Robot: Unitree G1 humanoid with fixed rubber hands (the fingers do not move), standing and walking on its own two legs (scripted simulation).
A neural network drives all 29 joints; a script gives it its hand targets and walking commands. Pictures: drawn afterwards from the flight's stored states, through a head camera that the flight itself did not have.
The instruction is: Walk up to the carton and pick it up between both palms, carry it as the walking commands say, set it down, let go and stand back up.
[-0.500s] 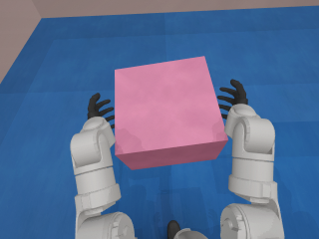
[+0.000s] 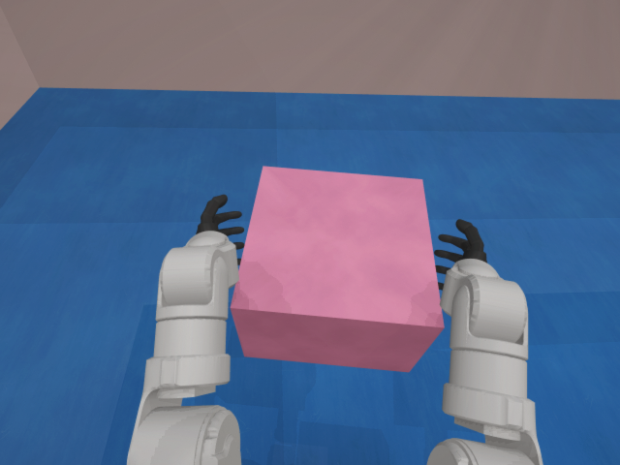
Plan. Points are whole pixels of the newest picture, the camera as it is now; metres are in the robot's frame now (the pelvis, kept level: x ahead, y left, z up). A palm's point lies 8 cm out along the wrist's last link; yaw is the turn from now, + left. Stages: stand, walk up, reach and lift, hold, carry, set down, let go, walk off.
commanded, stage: carry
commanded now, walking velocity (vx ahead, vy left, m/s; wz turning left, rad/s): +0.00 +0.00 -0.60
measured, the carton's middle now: (334, 267) +0.40 +0.03 +0.03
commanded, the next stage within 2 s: none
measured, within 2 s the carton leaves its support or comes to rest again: neither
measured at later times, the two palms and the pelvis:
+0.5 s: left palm (373, 278) +0.33 -0.01 +0.11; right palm out of the picture +0.26 -0.31 +0.17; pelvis -0.04 -0.05 +0.01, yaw -18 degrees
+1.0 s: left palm (490, 333) +0.26 -0.13 +0.14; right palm out of the picture +0.08 -0.38 +0.15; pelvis -0.11 -0.07 +0.01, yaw -37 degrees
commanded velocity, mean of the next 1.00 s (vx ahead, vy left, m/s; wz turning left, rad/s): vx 0.00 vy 0.00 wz -0.60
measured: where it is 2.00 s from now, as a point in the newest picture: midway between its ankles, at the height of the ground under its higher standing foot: outside the picture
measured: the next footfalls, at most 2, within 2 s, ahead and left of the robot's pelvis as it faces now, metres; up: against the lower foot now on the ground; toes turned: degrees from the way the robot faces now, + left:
left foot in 0.16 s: +0.06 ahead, +0.12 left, +0.00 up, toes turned +0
right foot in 0.36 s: -0.04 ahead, -0.15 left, +0.00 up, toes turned -20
